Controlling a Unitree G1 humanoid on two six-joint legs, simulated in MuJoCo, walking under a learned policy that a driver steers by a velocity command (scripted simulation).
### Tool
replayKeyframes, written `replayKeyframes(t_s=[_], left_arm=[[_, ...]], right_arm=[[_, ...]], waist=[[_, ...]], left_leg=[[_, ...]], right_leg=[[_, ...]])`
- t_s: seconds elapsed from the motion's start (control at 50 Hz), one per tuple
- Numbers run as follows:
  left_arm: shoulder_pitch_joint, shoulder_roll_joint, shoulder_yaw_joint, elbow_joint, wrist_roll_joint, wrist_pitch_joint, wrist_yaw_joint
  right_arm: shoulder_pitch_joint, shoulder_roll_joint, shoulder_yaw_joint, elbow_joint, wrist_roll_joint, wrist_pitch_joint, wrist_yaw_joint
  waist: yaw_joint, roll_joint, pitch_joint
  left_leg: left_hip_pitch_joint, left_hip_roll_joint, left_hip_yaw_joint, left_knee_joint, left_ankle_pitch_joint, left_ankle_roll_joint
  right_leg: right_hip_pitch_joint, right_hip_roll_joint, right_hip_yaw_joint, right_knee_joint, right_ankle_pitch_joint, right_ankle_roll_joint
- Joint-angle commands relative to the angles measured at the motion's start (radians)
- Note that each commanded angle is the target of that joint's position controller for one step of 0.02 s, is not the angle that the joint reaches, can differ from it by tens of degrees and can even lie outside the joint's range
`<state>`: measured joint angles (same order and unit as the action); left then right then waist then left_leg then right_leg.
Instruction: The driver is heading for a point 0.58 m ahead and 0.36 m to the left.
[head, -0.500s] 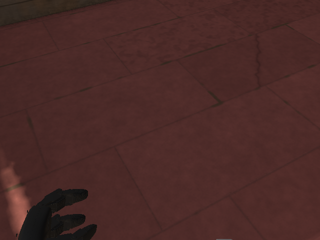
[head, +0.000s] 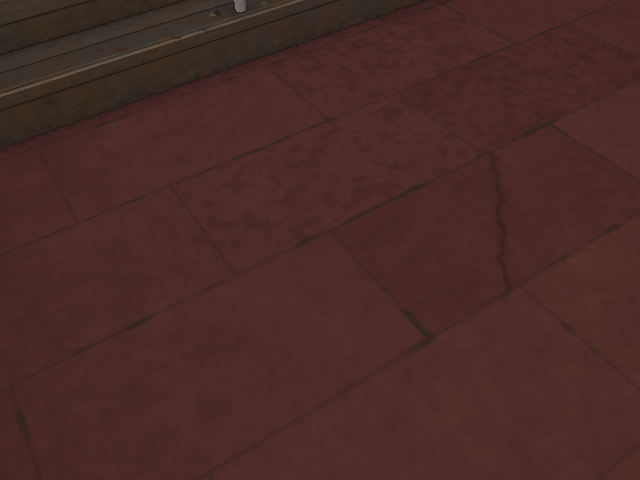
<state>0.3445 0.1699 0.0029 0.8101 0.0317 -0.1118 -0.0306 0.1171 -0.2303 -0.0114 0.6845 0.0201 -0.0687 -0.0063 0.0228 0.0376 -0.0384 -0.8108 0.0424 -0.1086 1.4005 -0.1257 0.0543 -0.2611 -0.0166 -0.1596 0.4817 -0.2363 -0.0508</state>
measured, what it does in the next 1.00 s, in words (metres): walks ahead, turning left: left foot, then right foot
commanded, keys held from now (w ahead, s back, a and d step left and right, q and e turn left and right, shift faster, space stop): q+shift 1.00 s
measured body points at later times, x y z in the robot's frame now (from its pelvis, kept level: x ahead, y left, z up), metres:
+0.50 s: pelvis +0.14 +0.08 +0.00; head +0.18 +0.12 +0.44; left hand +0.26 +0.39 -0.10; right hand +0.37 -0.13 -0.09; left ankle +0.21 +0.15 -0.74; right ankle +0.25 -0.08 -0.66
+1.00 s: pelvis +0.22 +0.03 +0.00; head +0.24 +0.04 +0.45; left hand +0.12 +0.34 -0.07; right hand +0.55 -0.02 -0.09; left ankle +0.11 +0.10 -0.62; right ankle +0.33 -0.02 -0.74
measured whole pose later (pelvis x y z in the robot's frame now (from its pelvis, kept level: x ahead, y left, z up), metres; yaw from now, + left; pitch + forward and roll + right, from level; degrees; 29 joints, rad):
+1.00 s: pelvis +0.22 +0.03 +0.00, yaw +54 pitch +1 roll -1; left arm 0.10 0.23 0.05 0.64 0.03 0.00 0.08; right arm 0.22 -0.35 -0.09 0.55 0.03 0.07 -0.01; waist 0.00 0.06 0.04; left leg -0.63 -0.03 -0.10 1.34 -0.35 -0.08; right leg -0.29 0.01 -0.04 0.48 -0.21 -0.02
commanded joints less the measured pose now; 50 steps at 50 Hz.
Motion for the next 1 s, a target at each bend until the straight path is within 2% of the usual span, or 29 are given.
replayKeyframes(t_s=[0.02,0.08,0.1,0.12,0.18,0.2,0.22,0.24,0.26,0.28,0.3,0.32,0.34,0.38,0.42,0.48,0.54,0.62,0.68,0.76,0.78,0.8,0.82,0.84,0.86,0.88,0.9,0.94,1.0], left_arm=[[-0.178,0.138,0.022,-0.086,0.007,-0.001,0.052],[-0.15,0.184,0.038,-0.082,-0.011,0.037,0.08],[-0.139,0.211,0.049,-0.078,-0.019,0.046,0.081],[-0.147,0.232,0.062,-0.083,-0.025,0.057,0.08],[-0.254,0.234,0.076,-0.115,-0.05,0.074,0.08],[-0.28,0.213,0.075,-0.115,-0.058,0.076,0.079],[-0.246,0.176,0.068,-0.105,-0.061,0.077,0.074],[-0.228,0.152,0.061,-0.127,-0.041,0.072,0.069],[-0.148,0.063,0.04,-0.169,0.002,0.076,0.058],[-0.077,0.135,0.052,-0.161,-0.031,0.074,0.051],[-0.203,0.182,0.066,-0.178,-0.047,0.068,0.048],[-0.275,0.174,0.066,-0.188,-0.037,0.066,0.056],[-0.313,0.171,0.071,-0.193,-0.026,0.073,0.066],[-0.326,0.168,0.076,-0.211,-0.023,0.081,0.071],[-0.32,0.155,0.076,-0.195,-0.024,0.084,0.07],[-0.34,0.125,0.065,-0.197,-0.031,0.09,0.088],[-0.318,0.142,0.079,-0.182,-0.034,0.093,0.095],[-0.337,0.14,0.084,-0.182,-0.026,0.071,0.091],[-0.35,0.152,0.087,-0.19,-0.045,0.057,0.082],[-0.294,0.179,0.1,-0.17,-0.048,0.056,0.064],[-0.263,0.194,0.11,-0.164,-0.051,0.053,0.059],[-0.249,0.218,0.119,-0.158,-0.048,0.055,0.059],[-0.255,0.264,0.125,-0.181,-0.028,0.067,0.064],[-0.27,0.285,0.126,-0.202,0.004,0.08,0.074],[-0.279,0.226,0.122,-0.225,0.013,0.076,0.082],[-0.326,0.175,0.104,-0.239,0.002,0.079,0.091],[-0.345,0.171,0.095,-0.248,-0.007,0.087,0.105],[-0.344,0.167,0.073,-0.264,-0.018,0.1,0.121],[-0.274,0.206,0.078,-0.242,0.003,0.112,0.126]], right_arm=[[0.074,-0.029,-0.022,-0.019,-0.008,0.021,0.003],[-0.018,-0.009,-0.024,-0.056,-0.01,0.037,0.018],[-0.022,-0.018,-0.03,-0.064,-0.016,0.042,0.028],[-0.01,-0.041,-0.039,-0.076,-0.01,0.047,0.04],[0.08,-0.101,-0.071,-0.076,-0.008,0.058,0.06],[0.161,-0.113,-0.085,-0.053,-0.011,0.056,0.055],[0.278,-0.159,-0.115,-0.014,-0.019,0.05,0.041],[0.329,-0.24,-0.145,-0.017,-0.03,0.042,0.023],[0.27,-0.265,-0.134,-0.056,-0.045,0.037,0.014],[0.218,-0.278,-0.133,-0.135,-0.052,0.031,0.035],[0.178,-0.246,-0.127,-0.154,-0.035,0.03,0.044],[0.127,-0.193,-0.113,-0.165,-0.006,0.037,0.032],[0.09,-0.152,-0.099,-0.177,0.002,0.044,0.018],[0.065,-0.133,-0.094,-0.191,-0.014,0.061,-0.021],[0.095,-0.139,-0.095,-0.198,-0.019,0.064,-0.041],[0.108,-0.173,-0.109,-0.204,-0.001,0.078,-0.065],[0.097,-0.165,-0.105,-0.22,-0.011,0.1,-0.057],[0.078,-0.166,-0.109,-0.236,-0.015,0.116,-0.053],[0.044,-0.174,-0.111,-0.253,-0.011,0.121,-0.041],[0.004,-0.185,-0.113,-0.275,0.011,0.119,-0.019],[-0.012,-0.194,-0.116,-0.279,0.017,0.122,-0.014],[0.029,-0.178,-0.113,-0.266,0.017,0.126,-0.012],[0.107,-0.128,-0.098,-0.25,0.01,0.125,-0.009],[0.076,-0.152,-0.105,-0.286,0.022,0.11,-0.003],[0.04,-0.233,-0.126,-0.276,0.007,0.094,0.006],[0.055,-0.264,-0.136,-0.243,0.015,0.096,0.006],[0.094,-0.238,-0.129,-0.217,0.004,0.107,0.002],[0.113,-0.196,-0.11,-0.207,-0.001,0.121,0.001],[0.031,-0.161,-0.086,-0.234,0.009,0.124,-0.018]], waist=[[-0.07,-0.127,-0.004],[0.007,-0.182,-0.004],[0.022,-0.191,-0.016],[0.019,-0.2,-0.033],[-0.033,-0.202,-0.052],[-0.073,-0.176,-0.061],[-0.111,-0.084,-0.088],[-0.121,0.118,-0.04],[0.013,0.319,-0.089],[-0.011,0.224,-0.335],[-0.038,0.103,-0.268],[-0.03,0.007,-0.177],[-0.016,-0.013,-0.124],[0.006,0.037,-0.106],[-0.007,0.022,-0.133],[-0.021,0.032,-0.141],[-0.025,0.096,-0.123],[-0.048,0.098,-0.092],[-0.053,0.121,-0.067],[-0.042,0.142,-0.08],[-0.017,0.119,-0.072],[-0.027,0.04,-0.086],[-0.063,-0.126,-0.137],[-0.062,-0.348,-0.088],[-0.039,-0.306,-0.044],[-0.046,-0.231,-0.016],[-0.061,-0.174,-0.01],[-0.047,-0.124,0.019],[0.005,-0.145,0.019]], left_leg=[[0.088,0.026,0.094,-0.222,0.168,-0.052],[0.174,0.022,0.18,-0.526,0.169,-0.061],[0.179,0.03,0.193,-0.569,0.136,-0.062],[0.184,0.044,0.182,-0.595,0.096,-0.058],[0.253,0.031,0.207,-0.691,-0.004,-0.028],[0.357,-0.015,0.252,-0.775,0.023,-0.001],[0.525,-0.084,0.253,-0.87,0.083,0.044],[0.665,0.015,0.041,-0.905,0.567,0.102],[0.83,0.164,-0.364,-0.881,0.813,0.262],[0.91,0.275,-0.634,-1.049,0.389,0.368],[0.865,0.243,-0.599,-1.099,0.113,0.334],[0.766,0.196,-0.516,-1.099,-0.037,0.263],[0.648,0.154,-0.446,-1.111,-0.094,0.219],[0.56,0.097,-0.38,-1.106,-0.073,0.163],[0.593,0.063,-0.346,-1.074,0.04,0.143],[0.647,0.051,-0.378,-1.059,0.064,0.101],[0.627,0.031,-0.403,-1.055,-0.009,0.104],[0.613,0.017,-0.475,-1.048,-0.077,0.116],[0.629,0.004,-0.507,-1.013,-0.021,0.121],[0.601,-0.032,-0.571,-0.976,0.062,0.106],[0.57,-0.061,-0.577,-0.954,-0.017,0.09],[0.489,-0.115,-0.529,-0.888,-0.247,0.056],[0.357,-0.2,-0.39,-0.687,-0.518,0.011],[0.192,-0.299,-0.149,-0.407,-0.569,-0.046],[0.134,-0.185,-0.103,-0.231,-0.484,-0.089],[0.139,-0.137,-0.084,-0.165,-0.394,-0.101],[0.135,-0.114,-0.051,-0.072,-0.322,-0.116],[0.118,-0.085,0.016,0.067,-0.251,-0.133],[0.05,-0.008,0.087,-0.068,-0.167,-0.167]], right_leg=[[-0.039,-0.148,-0.038,-0.202,0.543,-0.086],[0.037,-0.164,-0.083,-0.169,0.483,-0.084],[0.09,-0.207,-0.066,-0.147,0.479,-0.093],[0.148,-0.255,-0.041,-0.124,0.489,-0.093],[0.236,-0.322,-0.019,-0.011,0.537,-0.06],[0.211,-0.29,-0.055,0.101,0.605,-0.029],[0.142,-0.221,-0.075,0.296,0.563,0.013],[-0.095,-0.131,-0.068,0.571,0.141,0.09],[-0.414,0.072,0.04,0.905,-0.461,0.161],[-0.426,0.083,0.266,0.996,-0.418,0.145],[-0.482,0.061,0.281,1.009,-0.33,0.109],[-0.501,0.029,0.29,0.958,-0.24,0.09],[-0.46,0.004,0.303,0.877,-0.187,0.077],[-0.393,0.019,0.305,0.78,-0.139,0.084],[-0.388,0.046,0.302,0.7,-0.104,0.094],[-0.429,0.076,0.316,0.573,-0.085,0.116],[-0.406,0.086,0.321,0.52,-0.059,0.121],[-0.37,0.094,0.334,0.453,-0.06,0.112],[-0.332,0.097,0.336,0.326,-0.077,0.101],[-0.113,0.11,0.324,0.087,-0.04,0.104],[-0.039,0.099,0.315,-0.028,0.031,0.099],[0.084,0.024,0.336,-0.116,0.109,0.062],[0.233,-0.187,0.49,-0.101,0.176,-0.036],[0.165,-0.342,0.665,-0.164,0.291,-0.171],[0.097,-0.382,0.697,-0.186,0.225,-0.215],[0.067,-0.302,0.581,-0.178,0.129,-0.182],[0.056,-0.25,0.485,-0.157,0.083,-0.141],[0.018,-0.208,0.369,-0.166,0.151,-0.14],[0.117,-0.202,0.266,-0.168,0.2,-0.151]])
